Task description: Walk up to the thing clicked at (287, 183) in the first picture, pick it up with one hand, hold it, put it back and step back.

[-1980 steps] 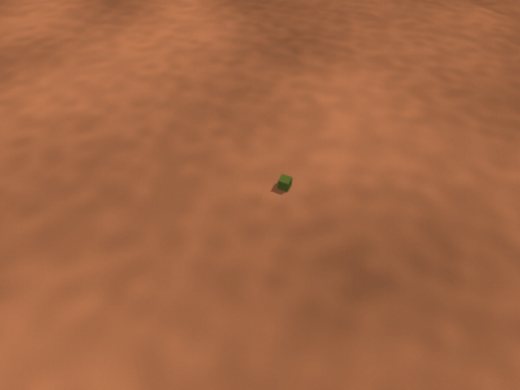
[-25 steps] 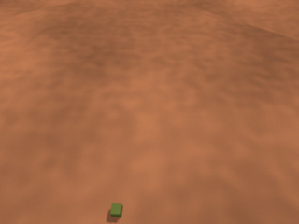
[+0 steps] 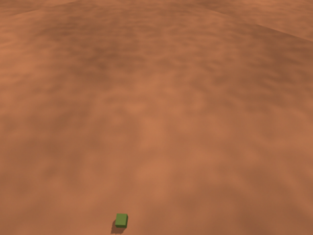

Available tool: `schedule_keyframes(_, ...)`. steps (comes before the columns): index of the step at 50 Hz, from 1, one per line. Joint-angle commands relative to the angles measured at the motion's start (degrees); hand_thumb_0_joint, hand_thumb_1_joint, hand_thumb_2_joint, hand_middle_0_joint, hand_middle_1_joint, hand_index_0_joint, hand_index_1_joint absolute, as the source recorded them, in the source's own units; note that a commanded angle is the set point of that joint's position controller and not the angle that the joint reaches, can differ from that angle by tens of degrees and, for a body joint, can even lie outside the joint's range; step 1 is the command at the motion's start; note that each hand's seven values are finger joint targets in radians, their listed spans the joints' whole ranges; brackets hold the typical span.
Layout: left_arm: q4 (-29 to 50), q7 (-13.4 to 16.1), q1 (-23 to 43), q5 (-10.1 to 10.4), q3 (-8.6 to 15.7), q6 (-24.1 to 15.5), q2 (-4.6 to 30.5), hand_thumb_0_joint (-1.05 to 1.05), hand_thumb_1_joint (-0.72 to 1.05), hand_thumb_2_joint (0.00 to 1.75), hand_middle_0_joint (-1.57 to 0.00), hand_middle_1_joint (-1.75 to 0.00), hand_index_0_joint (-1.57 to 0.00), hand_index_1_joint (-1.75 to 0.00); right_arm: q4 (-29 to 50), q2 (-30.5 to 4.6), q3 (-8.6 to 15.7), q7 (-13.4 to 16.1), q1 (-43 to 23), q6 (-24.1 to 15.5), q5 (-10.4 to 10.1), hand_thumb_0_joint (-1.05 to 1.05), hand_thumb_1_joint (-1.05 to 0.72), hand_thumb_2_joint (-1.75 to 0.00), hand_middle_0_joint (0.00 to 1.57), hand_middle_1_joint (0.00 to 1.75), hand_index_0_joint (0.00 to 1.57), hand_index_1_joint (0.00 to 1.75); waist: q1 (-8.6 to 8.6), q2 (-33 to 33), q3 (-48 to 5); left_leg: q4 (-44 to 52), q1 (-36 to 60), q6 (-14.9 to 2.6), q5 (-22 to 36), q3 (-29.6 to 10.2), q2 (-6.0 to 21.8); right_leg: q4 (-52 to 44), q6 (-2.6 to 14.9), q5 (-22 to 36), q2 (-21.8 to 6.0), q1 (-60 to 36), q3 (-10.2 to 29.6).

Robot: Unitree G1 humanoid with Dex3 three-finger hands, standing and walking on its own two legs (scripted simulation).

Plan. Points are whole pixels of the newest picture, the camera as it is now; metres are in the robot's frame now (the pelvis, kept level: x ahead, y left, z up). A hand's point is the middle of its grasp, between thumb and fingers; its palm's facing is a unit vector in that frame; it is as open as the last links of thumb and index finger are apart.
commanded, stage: stand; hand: left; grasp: from above
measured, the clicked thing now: (121, 220) +0.38 +0.22 -0.75
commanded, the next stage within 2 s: step back in 0.44 s
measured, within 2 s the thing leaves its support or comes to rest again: neither
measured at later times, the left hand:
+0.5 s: hand out of the picture +0.05 +0.22 -0.17, palm faces +0.01 -0.95 -0.30, open 7.4 cm
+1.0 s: hand out of the picture +0.04 +0.22 -0.14, palm faces +0.03 -0.91 -0.41, open 7.4 cm
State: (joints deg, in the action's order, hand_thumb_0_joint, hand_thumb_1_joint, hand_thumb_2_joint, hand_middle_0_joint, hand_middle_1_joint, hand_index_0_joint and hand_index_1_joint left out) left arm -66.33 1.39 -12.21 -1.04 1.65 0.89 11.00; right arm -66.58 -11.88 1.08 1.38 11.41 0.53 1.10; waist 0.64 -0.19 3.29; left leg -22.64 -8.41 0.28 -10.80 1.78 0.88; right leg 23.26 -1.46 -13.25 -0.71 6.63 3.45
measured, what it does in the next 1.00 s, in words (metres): lifts its left foot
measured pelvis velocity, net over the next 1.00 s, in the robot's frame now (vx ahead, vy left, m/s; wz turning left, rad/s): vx -0.09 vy -0.04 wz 0.03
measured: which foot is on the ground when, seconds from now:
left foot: down 0.00-0.70, up 0.72-1.00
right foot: down 0.00-1.00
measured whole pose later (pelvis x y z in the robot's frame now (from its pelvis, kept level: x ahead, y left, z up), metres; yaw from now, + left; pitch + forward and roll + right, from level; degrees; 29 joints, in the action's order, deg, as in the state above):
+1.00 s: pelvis -0.09 -0.04 -0.01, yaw +2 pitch -1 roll +1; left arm -48.0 0.9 -4.2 -1.3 3.4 1.4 18.6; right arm -55.0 -24.3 1.6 1.2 8.3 3.8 0.1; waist -0.4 -2.4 10.2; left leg -61.4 -22.0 1.8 -28.9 -7.4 -5.5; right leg 32.0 2.7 -9.5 0.0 22.1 -1.1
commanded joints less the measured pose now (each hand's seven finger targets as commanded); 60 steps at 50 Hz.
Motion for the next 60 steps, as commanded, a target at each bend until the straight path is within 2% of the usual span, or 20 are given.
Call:
schedule_keyframes(1,3.0,0.8,-0.2,-0.3,1.5,-1.3,8.9,0.00,0.90,0.90,-0.20,-0.30,-0.20,-0.30,2.5,-8.7,1.8,0.6,0.6,-1.3,-0.1,0.00,-0.90,-0.90,0.20,0.30,0.20,0.30,0.03,0.1,0.1,3.4,2.3,-2.00,3.0,-5.2,4.9,-4.1,2.33,6.3,-4.0,5.2,2.7)
schedule_keyframes(16,5.3,0.3,1.0,-0.2,2.3,-1.6,12.6,0.00,0.90,0.90,-0.20,-0.30,-0.20,-0.30,4.8,-12.4,2.6,0.1,-0.7,-1.4,0.1,0.00,-0.90,-0.90,0.20,0.30,0.20,0.30,-0.09,-1.2,1.3,6.3,-1.7,-2.31,-7.3,-7.3,5.7,-4.1,2.61,0.5,-3.6,5.2,3.1)
schedule_keyframes(21,5.8,0.1,1.6,-0.2,2.3,-2.0,13.9,0.00,0.90,0.90,-0.20,-0.30,-0.20,-0.30,5.4,-13.7,2.7,0.0,-1.5,-1.9,-0.2,0.00,-0.90,-0.90,0.20,0.30,0.20,0.30,0.04,0.5,-0.5,4.5,1.3,-2.08,-1.8,-6.4,5.3,-4.8,2.67,2.6,-4.4,5.3,3.8)
schedule_keyframes(22,9.0,0.0,5.9,1.2,3.9,-1.7,21.6,0.00,0.90,0.90,-0.20,-0.30,-0.20,-0.30,7.2,-21.7,4.1,-0.3,-5.4,-1.2,-0.8,0.00,-0.90,-0.90,0.20,0.30,0.20,0.30,0.67,0.9,3.3,0.4,-2.0,-2.79,11.9,-8.0,6.2,0.5,2.98,14.5,-3.7,9.6,5.0)
schedule_keyframes(25,10.2,0.3,4.4,1.6,3.7,-1.3,19.5,0.00,0.90,0.90,-0.20,-0.30,-0.20,-0.30,8.5,-21.0,4.2,-0.3,-4.9,-0.7,-1.5,0.00,-0.90,-0.90,0.20,0.30,0.20,0.30,0.59,-1.8,-3.2,-1.0,0.2,-6.14,22.4,-8.4,9.1,8.5,3.42,16.4,-1.2,7.0,1.4)
schedule_keyframes(31,12.0,-0.2,-0.8,0.5,3.8,0.5,18.9,0.00,0.90,0.90,-0.20,-0.30,-0.20,-0.30,13.6,-22.8,5.2,-0.2,-9.7,0.9,-1.2,0.00,-0.90,-0.90,0.20,0.30,0.20,0.30,-1.21,-9.5,-9.6,-5.2,-6.1,-12.45,16.6,-11.0,15.0,22.7,4.96,-3.3,1.3,6.1,-0.3)
schedule_keyframes(33,11.6,-0.4,-4.1,0.1,4.5,0.5,19.9,0.00,0.90,0.90,-0.20,-0.30,-0.20,-0.30,15.6,-22.0,5.0,-0.3,-12.7,1.6,-1.2,0.00,-0.90,-0.90,0.20,0.30,0.20,0.30,-3.24,-8.8,-8.6,-10.1,-12.5,-10.40,8.9,-9.7,12.9,18.8,5.69,-0.5,-0.3,2.8,1.6)
schedule_keyframes(34,12.1,-0.4,-4.0,-0.1,4.9,0.2,21.6,0.00,0.90,0.90,-0.20,-0.30,-0.20,-0.30,16.0,-20.5,4.5,-0.5,-12.8,2.1,-1.5,0.00,-0.90,-0.90,0.20,0.30,0.20,0.30,-3.46,-0.2,-6.6,-18.8,-13.7,-6.66,0.2,-5.3,6.3,7.5,6.90,7.2,-5.9,5.6,9.2)
schedule_keyframes(35,13.5,-0.4,-1.2,-0.5,5.7,-0.3,26.1,0.00,0.90,0.90,-0.20,-0.30,-0.20,-0.30,16.6,-17.8,3.8,-0.4,-12.5,2.6,-2.0,0.00,-0.90,-0.90,0.20,0.30,0.20,0.30,-3.33,12.8,-2.3,-31.0,-19.8,-2.17,-15.5,-1.5,-5.5,-4.7,10.16,16.6,-14.8,7.5,22.8)
schedule_keyframes(36,15.9,-0.2,2.2,-1.1,6.4,-0.7,29.9,0.00,0.90,0.90,-0.20,-0.30,-0.20,-0.30,16.3,-17.9,3.7,0.2,-10.4,3.1,-1.3,0.00,-0.90,-0.90,0.20,0.30,0.20,0.30,-2.95,13.4,-2.1,-40.4,-19.3,-1.93,-27.0,-9.4,-8.4,-6.8,15.16,16.5,-19.8,12.3,30.8)
schedule_keyframes(38,18.2,0.2,7.5,-1.3,6.5,-0.8,28.6,0.00,0.90,0.90,-0.20,-0.30,-0.20,-0.30,14.7,-20.7,4.6,0.0,-5.8,3.2,-1.4,0.00,-0.90,-0.90,0.20,0.30,0.20,0.30,-0.84,9.8,0.0,-49.5,-17.2,-1.82,-22.7,-12.7,-6.8,-6.6,16.95,8.5,-18.1,17.5,26.8)
schedule_keyframes(41,19.8,0.3,12.0,-1.2,5.7,-0.7,23.8,0.00,0.90,0.90,-0.20,-0.30,-0.20,-0.30,12.9,-21.0,4.1,-0.1,0.1,2.7,-2.4,0.00,-0.90,-0.90,0.20,0.30,0.20,0.30,1.87,8.0,-3.8,-49.5,-19.5,-0.30,-15.4,-12.4,-8.2,-2.2,11.82,9.9,-10.2,8.2,13.4)
schedule_keyframes(46,20.6,0.8,4.2,-0.5,5.8,-0.5,22.1,0.00,0.90,0.90,-0.20,-0.30,-0.20,-0.30,15.2,-22.3,2.9,0.6,-2.6,1.6,-1.0,0.00,-0.90,-0.90,0.20,0.30,0.20,0.30,-3.62,6.1,-7.9,-41.3,-24.1,1.83,-17.9,-11.0,-6.4,0.9,15.12,17.9,-13.5,-6.9,13.0)
schedule_keyframes(50,21.3,1.2,1.9,-0.4,6.5,0.0,23.4,0.00,0.90,0.90,-0.20,-0.30,-0.20,-0.30,16.3,-22.0,2.8,0.6,-2.4,1.3,-0.5,0.00,-0.90,-0.90,0.20,0.30,0.20,0.30,-4.53,9.6,-9.6,-30.5,-20.0,1.30,-20.2,-8.6,-4.3,2.6,15.35,24.4,-15.4,-9.7,13.1)
schedule_keyframes(54,23.9,0.7,7.6,-0.2,6.6,0.6,25.1,0.00,0.90,0.90,-0.20,-0.30,-0.20,-0.30,14.1,-21.9,3.6,-0.3,5.1,1.5,-0.1,0.00,-0.90,-0.90,0.20,0.30,0.20,0.30,-0.37,11.1,-10.1,-16.5,-7.3,-1.35,-14.7,-3.6,-2.1,2.7,11.76,14.2,-14.0,0.7,9.7)
schedule_keyframes(56,24.3,0.3,8.9,0.1,6.2,1.1,25.0,0.00,0.90,0.90,-0.20,-0.30,-0.20,-0.30,13.0,-21.5,4.2,-0.8,7.9,1.5,0.2,0.00,-0.90,-0.90,0.20,0.30,0.20,0.30,1.67,7.8,-9.5,-7.1,-0.8,-2.71,-4.6,-1.3,-3.1,4.5,8.55,5.5,-11.2,7.1,6.7)
schedule_keyframes(57,24.7,0.1,8.9,0.1,5.7,1.2,23.6,0.00,0.90,0.90,-0.20,-0.30,-0.20,-0.30,13.7,-23.1,4.7,-1.0,7.4,1.5,1.0,0.00,-0.90,-0.90,0.20,0.30,0.20,0.30,2.25,2.2,-7.4,-3.0,-0.7,-4.29,-4.9,-8.0,1.0,8.3,6.21,-1.5,-8.0,13.0,5.0)
schedule_keyframes(58,25.3,0.1,9.3,0.2,5.0,1.1,21.2,0.00,0.90,0.90,-0.20,-0.30,-0.20,-0.30,14.9,-27.4,5.5,-1.2,5.2,1.4,1.7,0.00,-0.90,-0.90,0.20,0.30,0.20,0.30,2.31,-10.5,-4.5,4.0,-1.7,-8.95,-6.7,-25.0,12.7,18.2,3.28,-15.2,0.3,22.6,0.4)
schedule_keyframes(59,24.8,0.6,10.7,0.1,6.0,1.0,22.8,0.00,0.90,0.90,-0.20,-0.30,-0.20,-0.30,16.8,-31.3,6.2,-1.4,-1.0,1.4,1.7,0.00,-0.90,-0.90,0.20,0.30,0.20,0.30,2.26,-13.8,-1.4,8.4,-12.2,-15.11,-7.8,-31.0,19.7,33.1,1.78,-22.0,6.4,21.1,0.4)
schedule_keyframes(60,24.0,1.0,10.6,-0.7,6.5,0.9,23.4,0.00,0.90,0.90,-0.20,-0.30,-0.20,-0.30,18.3,-32.3,6.4,-1.2,-3.9,1.1,1.9,0.00,-0.90,-0.90,0.20,0.30,0.20,0.30,2.58,-14.4,0.5,10.0,-19.0,-18.14,-7.6,-34.2,21.8,43.2,1.47,-23.1,7.4,18.9,5.5)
